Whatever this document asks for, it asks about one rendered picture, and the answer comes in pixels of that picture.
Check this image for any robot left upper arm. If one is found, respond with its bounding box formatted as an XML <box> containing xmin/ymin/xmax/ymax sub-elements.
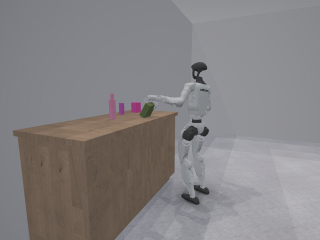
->
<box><xmin>175</xmin><ymin>82</ymin><xmax>196</xmax><ymax>108</ymax></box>

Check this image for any right robot hand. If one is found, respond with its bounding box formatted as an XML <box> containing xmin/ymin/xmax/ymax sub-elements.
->
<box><xmin>184</xmin><ymin>120</ymin><xmax>192</xmax><ymax>129</ymax></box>

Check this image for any robot left foot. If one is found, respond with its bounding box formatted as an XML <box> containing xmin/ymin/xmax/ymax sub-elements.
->
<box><xmin>181</xmin><ymin>193</ymin><xmax>200</xmax><ymax>205</ymax></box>

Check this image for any table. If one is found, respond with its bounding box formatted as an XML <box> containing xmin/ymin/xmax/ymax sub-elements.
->
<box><xmin>13</xmin><ymin>110</ymin><xmax>178</xmax><ymax>240</ymax></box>

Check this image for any robot left forearm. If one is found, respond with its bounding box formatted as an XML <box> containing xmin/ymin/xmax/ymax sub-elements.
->
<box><xmin>156</xmin><ymin>95</ymin><xmax>181</xmax><ymax>106</ymax></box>

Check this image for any robot right shin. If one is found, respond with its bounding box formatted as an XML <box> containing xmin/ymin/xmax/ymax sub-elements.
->
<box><xmin>193</xmin><ymin>156</ymin><xmax>206</xmax><ymax>189</ymax></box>

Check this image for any sponge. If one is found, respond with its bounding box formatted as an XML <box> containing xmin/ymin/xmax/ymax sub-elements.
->
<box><xmin>140</xmin><ymin>102</ymin><xmax>155</xmax><ymax>118</ymax></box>

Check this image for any left robot hand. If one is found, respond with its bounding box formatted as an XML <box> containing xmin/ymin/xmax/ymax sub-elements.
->
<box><xmin>143</xmin><ymin>95</ymin><xmax>159</xmax><ymax>110</ymax></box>

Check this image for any robot right upper arm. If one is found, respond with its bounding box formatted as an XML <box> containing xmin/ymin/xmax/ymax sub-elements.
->
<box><xmin>206</xmin><ymin>86</ymin><xmax>212</xmax><ymax>112</ymax></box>

